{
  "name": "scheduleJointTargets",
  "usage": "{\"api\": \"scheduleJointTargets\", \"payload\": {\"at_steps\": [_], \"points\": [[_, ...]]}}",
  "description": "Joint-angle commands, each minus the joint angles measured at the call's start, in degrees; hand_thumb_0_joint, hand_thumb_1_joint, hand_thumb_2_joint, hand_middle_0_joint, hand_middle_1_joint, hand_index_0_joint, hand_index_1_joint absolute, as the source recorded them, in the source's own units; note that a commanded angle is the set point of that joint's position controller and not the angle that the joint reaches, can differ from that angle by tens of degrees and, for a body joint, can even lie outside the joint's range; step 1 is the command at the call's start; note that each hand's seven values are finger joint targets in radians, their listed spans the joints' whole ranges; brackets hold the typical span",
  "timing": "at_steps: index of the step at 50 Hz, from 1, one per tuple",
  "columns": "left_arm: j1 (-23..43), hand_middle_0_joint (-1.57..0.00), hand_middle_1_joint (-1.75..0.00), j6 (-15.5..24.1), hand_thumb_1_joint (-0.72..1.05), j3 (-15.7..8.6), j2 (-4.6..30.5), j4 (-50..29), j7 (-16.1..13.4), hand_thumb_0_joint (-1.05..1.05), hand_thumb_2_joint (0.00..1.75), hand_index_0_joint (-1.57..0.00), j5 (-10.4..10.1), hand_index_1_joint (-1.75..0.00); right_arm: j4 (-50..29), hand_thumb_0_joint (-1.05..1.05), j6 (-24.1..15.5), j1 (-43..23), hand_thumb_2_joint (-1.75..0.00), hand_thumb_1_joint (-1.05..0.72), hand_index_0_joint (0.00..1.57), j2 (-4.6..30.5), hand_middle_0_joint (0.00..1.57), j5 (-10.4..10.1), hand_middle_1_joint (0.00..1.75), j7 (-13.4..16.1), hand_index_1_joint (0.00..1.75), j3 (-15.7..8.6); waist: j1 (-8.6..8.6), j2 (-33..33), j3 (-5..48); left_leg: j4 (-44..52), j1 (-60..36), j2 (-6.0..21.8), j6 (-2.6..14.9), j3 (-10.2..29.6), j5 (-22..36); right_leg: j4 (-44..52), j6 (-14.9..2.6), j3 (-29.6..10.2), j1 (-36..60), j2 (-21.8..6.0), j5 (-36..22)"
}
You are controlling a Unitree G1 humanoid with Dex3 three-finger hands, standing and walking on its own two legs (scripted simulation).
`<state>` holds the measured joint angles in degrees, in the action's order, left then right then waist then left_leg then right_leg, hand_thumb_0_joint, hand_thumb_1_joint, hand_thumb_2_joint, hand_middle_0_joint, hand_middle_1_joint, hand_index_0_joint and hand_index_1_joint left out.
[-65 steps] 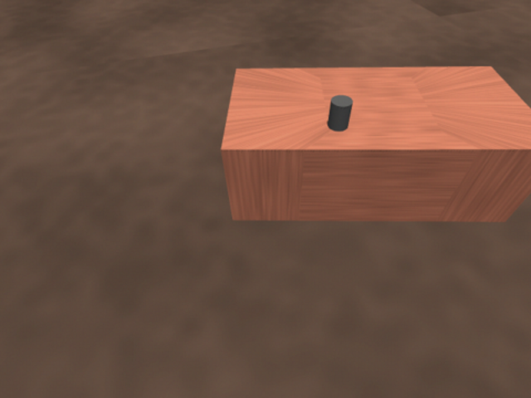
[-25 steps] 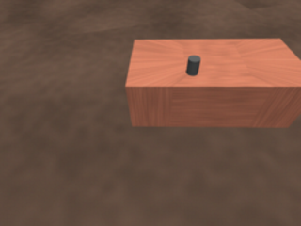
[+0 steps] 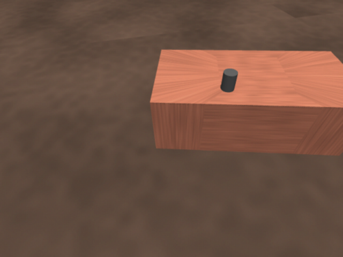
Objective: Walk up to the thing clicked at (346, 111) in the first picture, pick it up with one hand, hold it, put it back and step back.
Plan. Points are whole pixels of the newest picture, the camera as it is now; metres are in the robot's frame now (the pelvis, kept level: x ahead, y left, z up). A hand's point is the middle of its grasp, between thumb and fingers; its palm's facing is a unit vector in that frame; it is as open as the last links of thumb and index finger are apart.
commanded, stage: walk up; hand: right
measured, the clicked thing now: (229, 80) +1.12 -0.29 -0.26
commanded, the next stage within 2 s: none
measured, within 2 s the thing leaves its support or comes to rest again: neither
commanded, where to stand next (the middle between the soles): +0.68 -0.06 m, yaw -3 degrees
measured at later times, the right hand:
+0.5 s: hand out of the picture +0.17 -0.27 -0.16, palm faces +0.08 +0.93 -0.36, open 7.4 cm
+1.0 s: hand (271, 168) +0.43 -0.29 -0.14, palm faces -0.04 +0.91 -0.42, open 7.4 cm
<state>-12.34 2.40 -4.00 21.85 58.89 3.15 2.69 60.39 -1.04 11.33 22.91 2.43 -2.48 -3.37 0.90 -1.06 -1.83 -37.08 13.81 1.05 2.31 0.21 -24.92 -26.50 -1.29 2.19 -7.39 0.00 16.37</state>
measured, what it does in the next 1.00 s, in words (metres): walks ahead: right foot, then left foot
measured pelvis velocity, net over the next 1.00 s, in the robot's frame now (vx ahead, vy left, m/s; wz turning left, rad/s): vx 0.38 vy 0.00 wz -0.04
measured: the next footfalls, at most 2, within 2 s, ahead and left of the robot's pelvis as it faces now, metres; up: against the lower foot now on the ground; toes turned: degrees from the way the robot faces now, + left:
right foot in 0.52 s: +0.36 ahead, -0.12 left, +0.00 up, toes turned -6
left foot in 1.00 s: +0.53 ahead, +0.12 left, +0.00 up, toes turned +2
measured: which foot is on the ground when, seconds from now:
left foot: down 0.00-0.56, up 0.58-0.98, down 1.00-1.00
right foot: down 0.00-0.10, up 0.12-0.50, down 0.52-1.00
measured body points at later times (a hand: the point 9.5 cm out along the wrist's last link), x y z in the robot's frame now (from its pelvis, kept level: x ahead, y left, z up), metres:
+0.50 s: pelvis +0.18 +0.00 -0.02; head +0.20 +0.00 +0.43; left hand +0.32 +0.30 -0.12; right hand +0.17 -0.32 -0.14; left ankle +0.05 +0.13 -0.74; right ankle +0.32 -0.12 -0.73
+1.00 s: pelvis +0.38 +0.00 -0.01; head +0.40 +0.01 +0.44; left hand +0.43 +0.32 -0.13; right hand +0.43 -0.34 -0.11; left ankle +0.49 +0.12 -0.74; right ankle +0.32 -0.12 -0.74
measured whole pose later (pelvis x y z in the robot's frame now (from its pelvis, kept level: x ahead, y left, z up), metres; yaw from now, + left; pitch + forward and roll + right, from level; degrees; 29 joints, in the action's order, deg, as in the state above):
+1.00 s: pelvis +0.38 +0.00 -0.01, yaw -2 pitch -2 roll -2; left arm -21.0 2.8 -3.9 24.9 46.9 3.9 1.4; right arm 49.7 -3.0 18.7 24.3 1.9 -3.5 -4.3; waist 2.0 0.0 -4.2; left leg -32.8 22.0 4.8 0.1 -1.7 -9.2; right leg -32.4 -1.4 4.3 -7.5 0.8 22.7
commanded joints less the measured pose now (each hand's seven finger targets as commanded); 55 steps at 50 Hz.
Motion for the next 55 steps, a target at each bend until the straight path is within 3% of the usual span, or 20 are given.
{"api": "scheduleJointTargets", "payload": {"at_steps": [1, 4, 5, 6, 8, 10, 13, 22, 25, 26, 28, 29, 34, 45, 49, 50, 51, 52, 53, 55], "points": [[-0.54, -0.2, -0.3, 1.24, 0.9, -4.37, 17.89, -5.78, -0.72, 0.0, 0.9, -0.2, 0.08, -0.3, -8.75, 0.0, -3.4, -7.0, -0.9, -0.9, 0.2, 10.27, 0.2, -0.28, 0.3, -0.41, 0.3, -2.77, 2.62, 9.36, -4.19, 0.1, 13.93, 3.82, 0.08, 1.86, -4.14, 15.69, -12.6, -21.79, 4.69, -18.28, 12.64], [10.28, -0.2, -0.3, 0.07, 0.9, -2.47, 13.19, -10.24, -0.1, 0.0, 0.9, -0.2, -0.75, -0.3, -3.13, 0.0, -4.19, 11.62, -0.9, -0.9, 0.2, 12.77, 0.2, -0.25, 0.3, 0.13, 0.3, -5.55, -9.06, 2.29, -0.51, 14.03, -20.51, 1.14, -0.36, 0.98, 8.69, -4.46, -4.65, -4.96, -21.13, -6.27, 11.41], [9.79, -0.2, -0.3, 0.15, 0.9, -1.26, 8.06, -11.45, -0.07, 0.0, 0.9, -0.2, -1.2, -0.3, -1.61, 0.0, -4.25, 19.93, -0.9, -0.9, 0.2, 18.47, 0.2, 0.66, 0.3, 1.08, 0.3, -7.71, -12.84, -16.3, 1.43, 23.91, -28.68, 12.24, 1.27, 20.89, -4.0, -27.02, -1.69, 0.88, -32.82, 4.02, 14.94], [6.03, -0.2, -0.3, -0.08, 0.9, -1.43, 9.51, -10.71, -0.72, 0.0, 0.9, -0.2, -1.42, -0.3, -4.18, 0.0, -4.49, 15.73, -0.9, -0.9, 0.2, 20.81, 0.2, 0.44, 0.3, 1.34, 0.3, -7.69, -9.93, -12.18, 1.23, 29.32, -26.15, 20.74, 5.26, 37.23, -12.69, -33.79, -1.44, -6.61, -36.8, 6.1, 16.9], [2.9, -0.2, -0.3, 0.42, 0.9, -1.47, 13.84, -9.69, -0.87, 0.0, 0.9, -0.2, -1.62, -0.3, -7.62, 0.0, -4.38, 7.06, -0.9, -0.9, 0.2, 17.75, 0.2, -0.92, 0.3, 1.34, 0.3, -6.29, -4.95, -3.66, -2.17, 25.68, -18.71, 20.77, 9.32, 29.01, -3.35, -35.2, -2.1, -11.83, -33.8, -0.84, 10.11], [-0.63, -0.2, -0.3, 0.53, 0.9, -1.82, 13.61, -7.72, -0.55, 0.0, 0.9, -0.2, -1.96, -0.3, -9.73, 0.0, -4.78, 3.87, -0.9, -0.9, 0.2, 13.23, 0.2, -1.3, 0.3, 1.61, 0.3, -4.46, -1.83, -3.7, -3.62, 23.7, -16.58, 15.59, 6.38, 16.81, 12.17, -31.99, -1.15, -10.47, -29.56, -2.49, 4.93], [-0.83, -0.2, -0.3, 0.24, 0.9, -1.54, 12.35, -8.28, 0.15, 0.0, 0.9, -0.2, -2.12, -0.3, -10.2, 0.0, -5.09, 7.25, -0.9, -0.9, 0.2, 12.58, 0.2, -1.77, 0.3, 1.74, 0.3, -4.14, -2.62, -5.64, -3.82, 21.39, -16.82, 12.55, 5.23, 7.34, 34.4, -27.97, 0.22, -8.03, -27.71, -2.05, -0.34], [7.18, -0.2, -0.3, 0.12, 0.9, -1.47, 10.27, -13.4, 1.76, 0.0, 0.9, -0.2, -1.75, -0.3, -14.24, 0.0, -4.09, 7.64, -0.9, -0.9, 0.2, 14.28, 0.2, -1.78, 0.3, 1.63, 0.3, -4.42, -3.45, -6.4, -5.03, 20.29, -5.96, 11.46, 6.06, 0.71, 26.78, -8.34, -1.71, 1.23, -11.99, -2.25, -10.9], [-2.36, -0.2, -0.3, 0.62, 0.9, -3.0, 12.21, -11.11, 1.0, 0.0, 0.9, -0.2, -1.56, -0.3, -15.99, 0.0, -3.85, 6.46, -0.9, -0.9, 0.2, 13.6, 0.2, -1.89, 0.3, 2.04, 0.3, -3.94, 2.85, 0.1, -0.13, 3.78, -2.3, 10.2, 5.05, -0.82, 35.79, -6.42, -3.8, 1.2, 2.15, -0.62, -8.73], [-9.56, -0.2, -0.3, 1.05, 0.9, -4.44, 14.75, -9.85, 0.36, 0.0, 0.9, -0.2, -1.58, -0.3, -16.04, 0.0, -3.9, 9.63, -0.9, -0.9, 0.2, 11.39, 0.2, -1.88, 0.3, 2.01, 0.3, -3.03, 5.8, 5.97, 6.01, -10.49, 1.51, 6.77, 3.27, -2.18, 32.54, -4.51, -4.83, -2.17, 13.08, -1.23, -3.73], [-14.49, -0.2, -0.3, 1.54, 0.9, -5.99, 21.42, -10.66, -0.54, 0.0, 0.9, -0.2, -2.22, -0.3, -16.48, 0.0, -3.34, 15.06, -0.9, -0.9, 0.2, 10.98, 0.2, -2.74, 0.3, 2.0, 0.3, -2.45, 5.54, 17.85, 10.43, -33.97, 19.08, -4.75, 0.33, -1.77, -5.39, 10.71, -14.17, -42.98, 22.07, -23.11, 8.4], [-9.88, -0.2, -0.3, 1.46, 0.9, -5.91, 20.7, -11.86, -0.85, 0.0, 0.9, -0.2, -3.01, -0.3, -15.34, 0.0, -3.01, 12.19, -0.9, -0.9, 0.2, 14.59, 0.2, -2.16, 0.3, 2.41, 0.3, -3.11, 5.07, 12.5, 7.35, -37.72, 18.52, -0.51, 0.41, 2.29, -5.47, 12.05, -16.42, -44.25, 15.31, -24.28, 12.29], [-1.48, -0.2, -0.3, 2.33, 0.9, -3.9, 14.03, -14.17, -1.3, 0.0, 0.9, -0.2, -2.73, -0.3, -13.04, 0.0, -2.14, 13.74, -0.9, -0.9, 0.2, 11.46, 0.2, -2.53, 0.3, 0.81, 0.3, -2.86, -0.94, 7.07, -3.74, -28.93, 11.5, 3.76, 0.19, 3.85, 8.85, 14.38, -8.22, -15.73, -8.79, -12.13, 6.05], [-5.75, -0.2, -0.3, 2.92, 0.9, -4.05, 15.87, -16.91, -0.13, 0.0, 0.9, -0.2, -1.59, -0.3, -16.7, 0.0, -3.65, 4.25, -0.9, -0.9, 0.2, 9.84, 0.2, -0.74, 0.3, -0.89, 0.3, -3.48, 2.05, 8.96, -2.36, 1.07, 9.29, 5.1, -2.88, -1.62, 15.64, 10.69, -10.39, -9.2, -5.9, -12.64, 3.49], [-5.85, -0.2, -0.3, 1.85, 0.9, -2.74, 14.51, -17.39, -0.22, 0.0, 0.9, -0.2, -1.69, -0.3, -14.32, 0.0, -5.1, 11.06, -0.9, -0.9, 0.2, 12.0, 0.2, -0.75, 0.3, 0.3, 0.3, -4.43, -2.58, 1.67, 2.5, 7.04, -8.14, 0.99, -0.9, -4.47, 13.35, -3.9, -8.04, -6.22, -11.67, -9.91, -2.96], [-7.88, -0.2, -0.3, 1.71, 0.9, -1.82, 11.88, -17.7, -0.29, 0.0, 0.9, -0.2, -1.86, -0.3, -13.22, 0.0, -5.55, 15.8, -0.9, -0.9, 0.2, 14.71, 0.2, -0.43, 0.3, 0.89, 0.3, -5.27, -4.98, -6.47, 5.31, 12.78, -15.44, 4.27, 1.53, 1.62, 5.56, -18.09, -6.25, -2.18, -15.39, -5.64, -6.65], [-10.45, -0.2, -0.3, 1.64, 0.9, -0.67, 7.39, -18.17, -0.34, 0.0, 0.9, -0.2, -2.52, -0.3, -14.04, 0.0, -5.88, 18.31, -0.9, -0.9, 0.2, 19.54, 0.2, 0.35, 0.3, 1.49, 0.3, -6.39, -5.0, -18.45, 7.91, 17.7, -21.96, 18.52, 5.86, 24.63, -2.08, -31.99, -2.43, 0.84, -26.55, 1.06, 8.74], [-11.16, -0.2, -0.3, 1.02, 0.9, -1.88, 11.94, -16.76, -1.01, 0.0, 0.9, -0.2, -2.38, -0.3, -15.67, 0.0, -5.76, 16.93, -0.9, -0.9, 0.2, 21.15, 0.2, -0.86, 0.3, 1.64, 0.3, -6.49, -5.04, -10.52, 5.99, 22.42, -20.78, 24.94, 11.42, 37.33, -5.38, -37.83, -1.8, -3.26, -31.75, 2.56, 15.57], [-9.02, -0.2, -0.3, 0.73, 0.9, -2.52, 15.23, -15.95, -1.64, 0.0, 0.9, -0.2, -1.95, -0.3, -15.44, 0.0, -5.4, 15.73, -0.9, -0.9, 0.2, 20.99, 0.2, -1.97, 0.3, 1.55, 0.3, -6.73, -4.91, -8.74, 2.67, 21.72, -18.0, 26.84, 14.69, 38.15, -3.39, -40.9, -2.17, -6.86, -33.15, -0.98, 16.0], [-7.06, -0.2, -0.3, 1.15, 0.9, -2.32, 14.92, -15.51, -1.55, 0.0, 0.9, -0.2, -2.41, -0.3, -16.46, 0.0, -5.37, 13.14, -0.9, -0.9, 0.2, 16.75, 0.2, -2.12, 0.3, 1.97, 0.3, -4.71, -3.73, -3.98, -0.65, 19.62, -12.47, 20.21, 11.48, 22.08, 16.55, -39.9, -1.9, -10.07, -30.53, -2.13, 9.63]]}}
